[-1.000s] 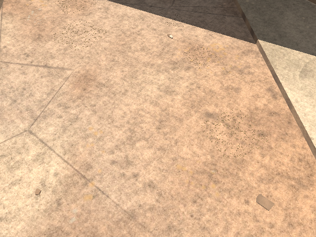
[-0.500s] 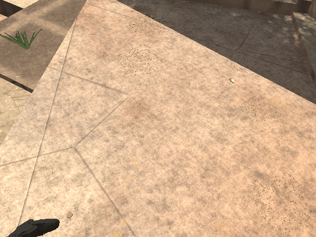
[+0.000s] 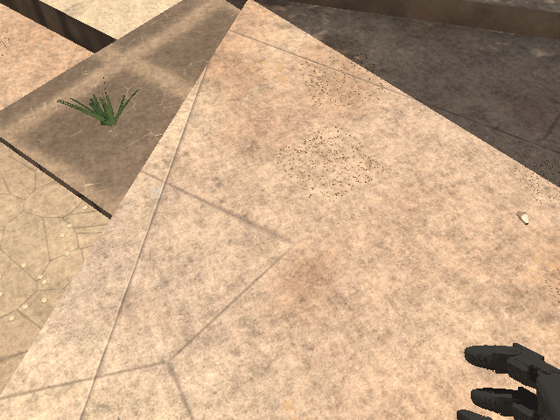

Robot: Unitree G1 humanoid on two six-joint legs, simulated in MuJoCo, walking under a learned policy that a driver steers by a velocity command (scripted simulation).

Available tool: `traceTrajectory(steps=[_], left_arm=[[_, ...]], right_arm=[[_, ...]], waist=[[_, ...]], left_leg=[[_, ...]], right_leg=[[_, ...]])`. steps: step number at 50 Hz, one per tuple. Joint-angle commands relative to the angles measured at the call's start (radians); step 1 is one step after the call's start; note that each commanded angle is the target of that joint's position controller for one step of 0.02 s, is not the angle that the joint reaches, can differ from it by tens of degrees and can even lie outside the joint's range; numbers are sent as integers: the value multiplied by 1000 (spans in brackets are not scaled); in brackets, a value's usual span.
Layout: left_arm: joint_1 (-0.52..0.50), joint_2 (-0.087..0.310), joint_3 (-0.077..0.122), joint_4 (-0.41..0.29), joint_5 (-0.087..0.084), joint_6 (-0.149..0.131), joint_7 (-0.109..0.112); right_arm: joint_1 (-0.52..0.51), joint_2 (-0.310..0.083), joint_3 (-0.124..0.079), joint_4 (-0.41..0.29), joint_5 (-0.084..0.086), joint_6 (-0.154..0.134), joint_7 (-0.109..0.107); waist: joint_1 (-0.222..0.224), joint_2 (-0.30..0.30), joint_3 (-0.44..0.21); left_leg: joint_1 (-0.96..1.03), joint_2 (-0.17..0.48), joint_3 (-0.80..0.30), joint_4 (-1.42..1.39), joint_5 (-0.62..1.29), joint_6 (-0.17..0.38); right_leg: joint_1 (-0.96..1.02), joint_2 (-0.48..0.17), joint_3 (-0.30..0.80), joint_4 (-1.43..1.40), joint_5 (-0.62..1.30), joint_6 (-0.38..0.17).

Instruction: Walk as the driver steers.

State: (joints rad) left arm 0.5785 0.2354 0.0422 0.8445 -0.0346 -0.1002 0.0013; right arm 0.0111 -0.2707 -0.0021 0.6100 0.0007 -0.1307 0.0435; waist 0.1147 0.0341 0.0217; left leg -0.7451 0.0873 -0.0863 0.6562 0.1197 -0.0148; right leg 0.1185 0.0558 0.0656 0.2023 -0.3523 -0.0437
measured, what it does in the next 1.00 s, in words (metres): walks ahead, turning right: left foot, then right foot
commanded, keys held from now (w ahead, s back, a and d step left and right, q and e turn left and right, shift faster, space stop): w+e+shift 0.46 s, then w+shift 0.16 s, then w+q+shift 0.34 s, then q+shift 0.04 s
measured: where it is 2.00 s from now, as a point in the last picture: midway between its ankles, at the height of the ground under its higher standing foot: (466, 189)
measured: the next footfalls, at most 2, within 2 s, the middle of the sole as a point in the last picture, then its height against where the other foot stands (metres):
left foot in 0.10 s outside the picture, level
right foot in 0.54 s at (418, 362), level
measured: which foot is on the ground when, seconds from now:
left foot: up 0.00-0.08, down 0.10-0.54, up 0.56-1.00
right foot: down 0.00-0.12, up 0.14-0.52, down 0.54-1.00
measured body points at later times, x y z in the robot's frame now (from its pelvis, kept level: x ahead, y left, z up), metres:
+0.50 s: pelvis +0.44 -0.05 -0.03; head +0.45 -0.09 +0.42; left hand +0.77 +0.07 -0.06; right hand +0.32 -0.32 -0.17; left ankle +0.29 +0.17 -0.73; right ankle +0.60 -0.21 -0.70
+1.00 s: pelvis +0.84 -0.27 -0.02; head +0.86 -0.28 +0.42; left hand +0.96 -0.02 -0.15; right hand +0.93 -0.56 -0.11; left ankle +1.09 -0.29 -0.70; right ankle +0.61 -0.21 -0.72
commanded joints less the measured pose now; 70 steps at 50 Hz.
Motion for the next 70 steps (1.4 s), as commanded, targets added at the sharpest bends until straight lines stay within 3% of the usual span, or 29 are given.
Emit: traceTrajectory(steps=[1, 3, 5, 6, 7, 8, 10, 15, 21, 23, 26, 27, 28, 29, 30, 32, 37, 45, 48, 50, 51, 52, 53, 54, 56, 57, 62, 66, 70], left_arm=[[-79, 191, 45, -82, -15, -9, 16], [-59, 209, 47, -65, 7, 16, 16], [-119, 197, 34, -101, 49, 35, 11], [56, -1, -19, -139, 21, 12, 6], [30, 33, -26, -142, -30, 4, 5], [-114, 118, 1, -164, -55, 8, 13], [-275, 136, 8, -200, -8, 13, 11], [-305, 42, -1, -247, -11, 96, -13], [-454, 104, 6, -277, 7, 82, -59], [-456, 149, 25, -284, -1, 79, -67], [-101, 267, 92, -200, -11, 97, -52], [73, 318, 119, -133, -15, 110, -31], [-62, 388, 110, -146, -3, 102, -25], [-109, 323, 84, -213, 12, 73, -37], [-104, 256, 75, -208, 21, 49, -44], [-220, 212, 56, -187, 37, 6, -54], [-258, 144, 31, -142, 48, -33, -33], [-147, 152, 21, -79, 51, -41, 19], [-155, 219, 34, -79, 66, -3, 44], [-218, 265, 51, -102, 71, 35, 75], [-311, 281, 57, -131, 75, 39, 76], [-404, 220, 43, -153, 55, 23, 50], [-240, 12, -12, -224, 52, -11, 14], [-189, 103, -20, -236, 25, -44, -6], [-355, 173, 0, -278, 14, -58, -8], [-360, 178, 4, -270, 34, -44, -2], [-420, 136, -3, -303, 73, 9, 30], [-520, 128, -4, -322, 41, 24, 28], [-516, 169, 19, -298, 40, 6, 11]], right_arm=[[-88, -91, -32, -74, 18, -21, 4], [7, -153, -65, -63, 28, -16, -10], [376, -225, -104, -4, 31, 6, -39], [497, -339, -132, 36, -8, 11, -33], [509, -270, -116, 38, -5, 11, -19], [447, -193, -100, 49, 3, 15, -29], [352, -131, -86, 77, -15, 25, -37], [169, -75, -80, 116, 1, 11, -40], [174, -205, -112, 119, 2, 6, -51], [197, -273, -127, 121, 10, 21, -46], [203, -321, -135, 121, 17, 58, -48], [193, -261, -112, 130, 13, 49, -50], [357, -49, -54, 94, -4, 18, -38], [385, -107, -41, 64, 35, -27, -28], [232, -197, -62, 57, 79, -38, -30], [146, -145, -48, 50, 51, -23, -50], [195, -93, -42, 114, 44, 65, -41], [-29, -50, -32, 49, 44, 25, 26], [4, -100, -56, 29, 49, 24, 46], [236, -163, -87, 70, 45, 50, 41], [510, -227, -117, 138, 40, 71, 29], [655, -225, -113, 183, 34, 89, 0], [552, -245, -99, 152, -29, 66, -4], [469, -266, -116, 84, -48, 61, -5], [297, -201, -107, 13, 4, 56, -5], [230, -180, -99, -10, 15, 51, -3], [215, -203, -112, 1, 16, 83, -49], [243, -202, -121, 9, 45, 152, -93], [233, -129, -104, -8, 14, 167, -106]], waist=[[-85, -80, 117], [-150, -146, 18], [-358, -188, -237], [-256, 201, -510], [-269, 350, -592], [-283, 283, -365], [-244, 54, -127], [-91, 65, 84], [-99, -67, 136], [-75, -25, 99], [133, 55, -104], [206, -60, -133], [-37, -474, -133], [-38, -392, -369], [13, -187, -204], [-73, 20, -36], [-118, -28, 77], [-31, -40, 126], [-83, -118, 49], [-221, -172, -48], [-356, -164, -137], [-417, 46, -131], [-182, 409, -200], [-198, 178, -438], [-116, -170, -129], [-74, -204, -58], [-69, -87, -60], [-129, 35, -182], [-137, 123, -160]], left_leg=[[327, -69, 26, -145, 66, -12], [435, -107, 46, -136, -109, 20], [955, 7, -6, -4, -269, 74], [1357, 321, -553, -113, -707, 245], [1361, 344, -826, -327, -960, 239], [1230, 313, -665, -359, -878, 189], [914, 259, -374, -356, -516, 169], [559, 239, -18, -506, -281, 165], [601, 132, 316, -579, -115, 102], [728, 147, 345, -485, 335, 89], [717, 174, 316, 43, 846, 96], [496, 85, 302, 443, 392, 49], [120, -126, 225, 906, -658, 10], [23, -119, -28, 962, -636, 44], [-16, -80, -32, 908, -546, 72], [41, 19, -30, 740, -443, 90], [77, 95, -51, 523, -247, 58], [106, -45, 132, 3, 226, 67], [167, -157, 252, -49, 111, 110], [374, -222, 296, -17, -14, 133], [659, -182, 192, -6, -3, 175], [839, -100, 59, -135, 133, 216], [1156, 61, -353, -3, 370, 387], [1211, 191, -667, -199, 28, 488], [817, 120, -582, -368, -209, 405], [652, 89, -532, -384, -101, 391], [356, -109, -240, -310, 432, 298], [416, -174, -253, -222, 190, 159], [528, -141, -356, -106, -81, 125]], right_leg=[[-288, -225, 160, -118, 294, -149], [-161, -237, 166, 89, 658, -109], [-413, -170, 133, 614, 685, -41], [-769, -39, 71, 1076, 116, 6], [-857, -50, 136, 1224, -120, -7], [-965, -97, 89, 1273, -66, -12], [-946, -178, 44, 1206, 17, -15], [-877, -279, 41, 1085, 33, 4], [-725, -203, -113, 673, 449, -34], [-643, -125, -194, 616, 415, -67], [-182, 4, -224, 584, 209, -149], [91, -16, -120, 513, 237, -177], [236, -181, 325, 372, 114, -290], [287, -346, 779, 90, -358, -382], [143, -355, 783, -6, -445, -323], [-146, -318, 581, 18, -223, -255], [-363, -227, 160, -43, 98, -165], [-174, -169, -226, -129, 609, 27], [36, -203, -265, 37, 1224, 73], [40, -229, -268, 382, 1596, 97], [-111, -234, -235, 682, 1577, 97], [-305, -69, -243, 1147, 704, 114], [-822, 97, -35, 1552, -311, 160], [-859, 77, 137, 1579, -256, 105], [-842, -14, 106, 1303, -122, 35], [-789, -40, 96, 1222, -107, 50], [-602, -30, 19, 753, 41, 147], [-503, 59, 26, 446, 315, 157], [-467, 19, 88, 256, 423, 128]])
